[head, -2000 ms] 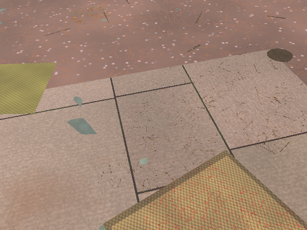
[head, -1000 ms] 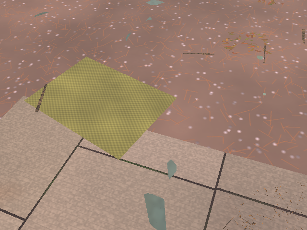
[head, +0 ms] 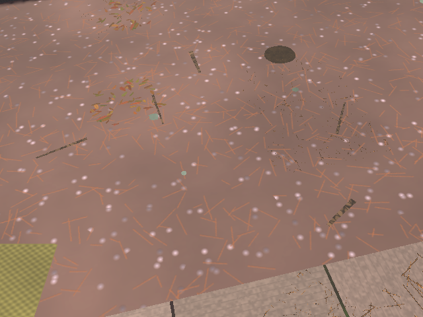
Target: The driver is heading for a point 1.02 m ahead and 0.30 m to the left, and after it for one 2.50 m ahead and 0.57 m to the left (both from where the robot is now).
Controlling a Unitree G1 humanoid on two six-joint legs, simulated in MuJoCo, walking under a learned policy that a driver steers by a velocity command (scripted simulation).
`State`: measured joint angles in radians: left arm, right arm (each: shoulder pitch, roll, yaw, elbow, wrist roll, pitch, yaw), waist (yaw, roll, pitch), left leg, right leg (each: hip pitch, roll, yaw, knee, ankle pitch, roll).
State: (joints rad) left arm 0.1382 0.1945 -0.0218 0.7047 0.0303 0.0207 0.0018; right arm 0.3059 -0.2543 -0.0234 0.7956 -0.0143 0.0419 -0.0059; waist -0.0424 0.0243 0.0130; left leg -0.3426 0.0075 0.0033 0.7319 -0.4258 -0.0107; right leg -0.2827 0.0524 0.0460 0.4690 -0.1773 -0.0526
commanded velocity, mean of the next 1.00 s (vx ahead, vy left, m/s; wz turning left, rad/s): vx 0.30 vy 0.00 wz -0.02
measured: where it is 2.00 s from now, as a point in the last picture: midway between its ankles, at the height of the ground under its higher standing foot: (153, 194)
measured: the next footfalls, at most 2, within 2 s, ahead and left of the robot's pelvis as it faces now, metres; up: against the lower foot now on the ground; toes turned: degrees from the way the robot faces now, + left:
left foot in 0.12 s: +0.03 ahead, +0.12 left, +0.00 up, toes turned +0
right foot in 0.80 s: +0.13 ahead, -0.11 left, +0.00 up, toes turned -3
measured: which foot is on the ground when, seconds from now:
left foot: up 0.00-0.10, down 0.12-0.80, up 0.82-1.00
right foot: down 0.00-0.56, up 0.58-0.78, down 0.80-1.00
